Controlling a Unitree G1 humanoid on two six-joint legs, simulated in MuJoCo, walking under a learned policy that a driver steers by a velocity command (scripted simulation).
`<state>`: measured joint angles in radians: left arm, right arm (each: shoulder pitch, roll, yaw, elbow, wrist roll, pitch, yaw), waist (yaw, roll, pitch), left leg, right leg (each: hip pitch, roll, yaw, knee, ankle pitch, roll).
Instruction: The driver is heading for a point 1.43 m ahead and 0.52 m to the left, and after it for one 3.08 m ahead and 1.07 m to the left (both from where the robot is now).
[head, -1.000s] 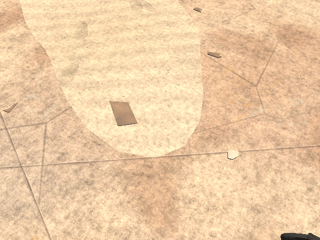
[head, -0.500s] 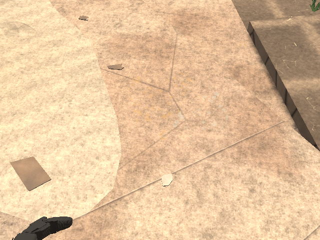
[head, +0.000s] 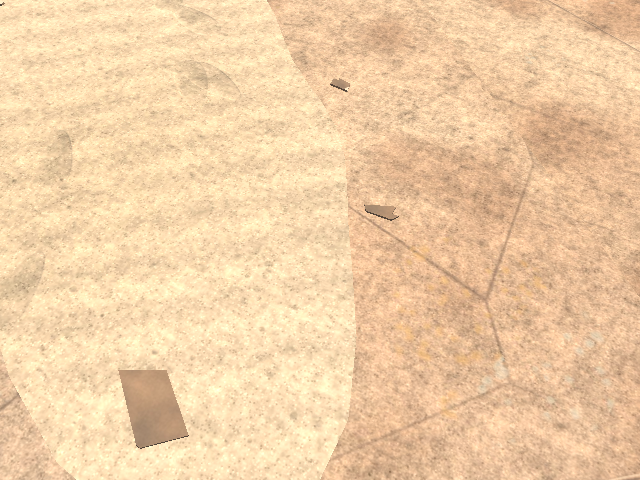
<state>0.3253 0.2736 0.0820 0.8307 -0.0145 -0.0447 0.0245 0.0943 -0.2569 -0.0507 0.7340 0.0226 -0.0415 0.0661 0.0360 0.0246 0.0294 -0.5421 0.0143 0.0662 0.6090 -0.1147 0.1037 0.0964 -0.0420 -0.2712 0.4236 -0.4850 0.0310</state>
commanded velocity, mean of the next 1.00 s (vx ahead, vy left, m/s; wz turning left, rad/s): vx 0.21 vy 0.00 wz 0.56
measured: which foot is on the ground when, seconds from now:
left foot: down 0.00-0.48, up 0.50-0.86, down 0.88-1.00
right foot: down 0.00-0.02, up 0.04-0.44, down 0.46-0.88, up 0.90-1.00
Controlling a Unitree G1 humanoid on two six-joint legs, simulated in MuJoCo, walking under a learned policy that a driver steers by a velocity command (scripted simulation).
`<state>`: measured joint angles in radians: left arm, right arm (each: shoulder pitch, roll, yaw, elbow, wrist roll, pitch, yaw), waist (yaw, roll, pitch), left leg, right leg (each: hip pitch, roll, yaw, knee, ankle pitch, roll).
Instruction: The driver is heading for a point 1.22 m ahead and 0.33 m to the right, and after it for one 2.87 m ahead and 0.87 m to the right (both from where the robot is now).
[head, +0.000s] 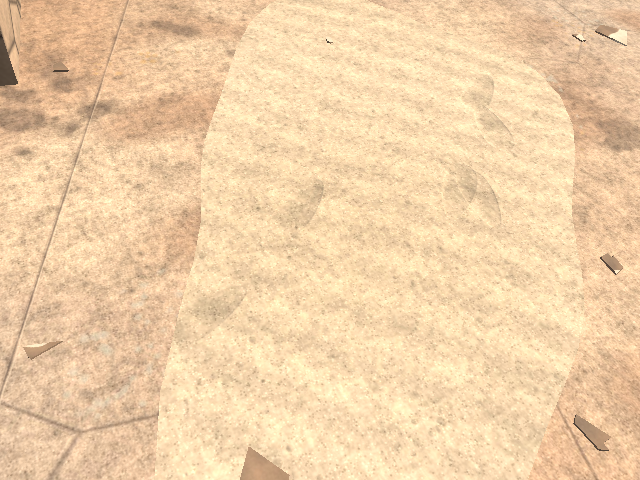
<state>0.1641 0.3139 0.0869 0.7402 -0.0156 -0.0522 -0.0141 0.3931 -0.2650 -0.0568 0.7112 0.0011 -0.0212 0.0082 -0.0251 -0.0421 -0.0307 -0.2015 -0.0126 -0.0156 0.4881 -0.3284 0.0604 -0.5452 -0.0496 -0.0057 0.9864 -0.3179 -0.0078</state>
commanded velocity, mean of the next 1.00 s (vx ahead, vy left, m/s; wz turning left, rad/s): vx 0.47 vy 0.00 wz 0.05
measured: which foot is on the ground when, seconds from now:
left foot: down 0.00-0.38, up 0.40-0.84, down 0.86-1.00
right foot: up 0.00-0.34, down 0.36-0.86, up 0.88-1.00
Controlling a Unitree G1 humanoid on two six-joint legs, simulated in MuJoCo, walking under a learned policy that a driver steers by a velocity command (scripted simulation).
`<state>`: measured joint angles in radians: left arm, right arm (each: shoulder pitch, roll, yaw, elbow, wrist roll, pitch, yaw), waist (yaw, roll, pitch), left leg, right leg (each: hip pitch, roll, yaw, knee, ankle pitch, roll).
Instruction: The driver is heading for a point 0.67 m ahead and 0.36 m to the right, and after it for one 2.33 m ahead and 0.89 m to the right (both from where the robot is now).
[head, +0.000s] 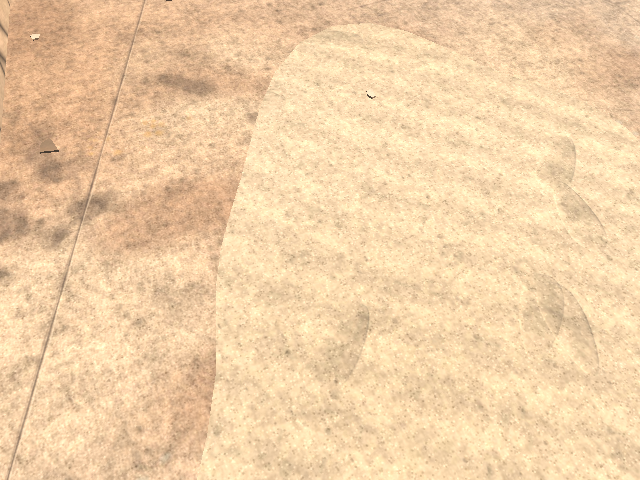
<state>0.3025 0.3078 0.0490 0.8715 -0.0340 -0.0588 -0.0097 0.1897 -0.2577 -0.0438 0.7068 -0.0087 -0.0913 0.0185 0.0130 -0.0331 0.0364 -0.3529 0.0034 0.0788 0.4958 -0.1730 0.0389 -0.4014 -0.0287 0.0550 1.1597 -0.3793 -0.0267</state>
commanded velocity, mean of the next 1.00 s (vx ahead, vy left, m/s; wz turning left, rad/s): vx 0.32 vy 0.00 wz -0.53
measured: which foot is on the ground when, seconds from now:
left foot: down 0.00-0.42, up 0.44-0.86, down 0.88-1.00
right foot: up 0.00-0.38, down 0.40-0.88, up 0.90-1.00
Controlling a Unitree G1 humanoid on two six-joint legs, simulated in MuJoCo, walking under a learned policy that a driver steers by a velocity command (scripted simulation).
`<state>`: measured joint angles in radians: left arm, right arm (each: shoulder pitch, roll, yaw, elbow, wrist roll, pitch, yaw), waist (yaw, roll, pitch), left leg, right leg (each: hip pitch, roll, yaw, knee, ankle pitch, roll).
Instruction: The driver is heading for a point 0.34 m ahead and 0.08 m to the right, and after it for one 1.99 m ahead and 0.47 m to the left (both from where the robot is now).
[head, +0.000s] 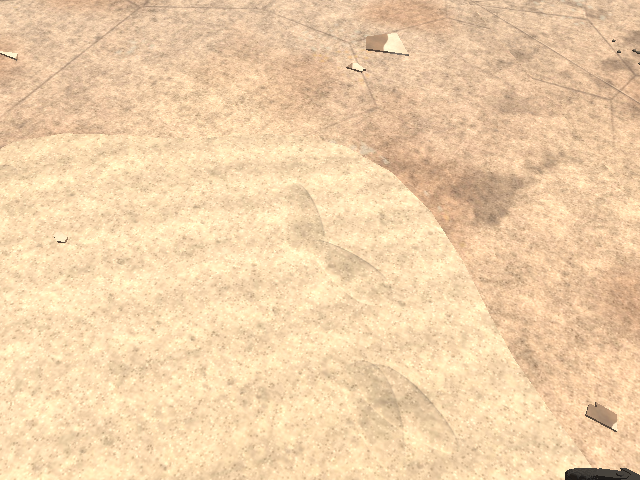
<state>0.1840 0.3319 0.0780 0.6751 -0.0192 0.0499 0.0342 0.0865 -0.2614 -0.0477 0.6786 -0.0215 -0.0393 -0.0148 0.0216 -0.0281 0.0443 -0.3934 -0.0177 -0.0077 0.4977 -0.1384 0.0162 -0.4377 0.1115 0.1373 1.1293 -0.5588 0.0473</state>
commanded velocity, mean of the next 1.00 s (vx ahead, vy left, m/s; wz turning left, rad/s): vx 0.05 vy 0.00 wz -0.47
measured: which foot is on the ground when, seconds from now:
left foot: down 0.00-0.30, up 0.32-0.78, down 0.80-1.00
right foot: up 0.00-0.28, down 0.30-0.80, up 0.82-1.00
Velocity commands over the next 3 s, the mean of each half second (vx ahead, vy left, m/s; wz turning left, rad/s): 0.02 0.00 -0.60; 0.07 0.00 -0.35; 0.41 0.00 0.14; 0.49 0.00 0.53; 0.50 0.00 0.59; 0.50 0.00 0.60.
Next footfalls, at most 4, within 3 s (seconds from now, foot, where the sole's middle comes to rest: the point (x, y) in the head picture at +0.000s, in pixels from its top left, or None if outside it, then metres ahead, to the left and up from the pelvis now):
0.30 right None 0.03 -0.14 -0.77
0.80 left None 0.11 0.07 -0.77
1.16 right None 0.06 -0.20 -0.77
1.64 left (394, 473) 0.47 -0.12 -0.77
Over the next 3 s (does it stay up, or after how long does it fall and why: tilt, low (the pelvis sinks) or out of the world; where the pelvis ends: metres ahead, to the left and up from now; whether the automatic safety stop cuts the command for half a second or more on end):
stays up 0.98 -0.09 0.01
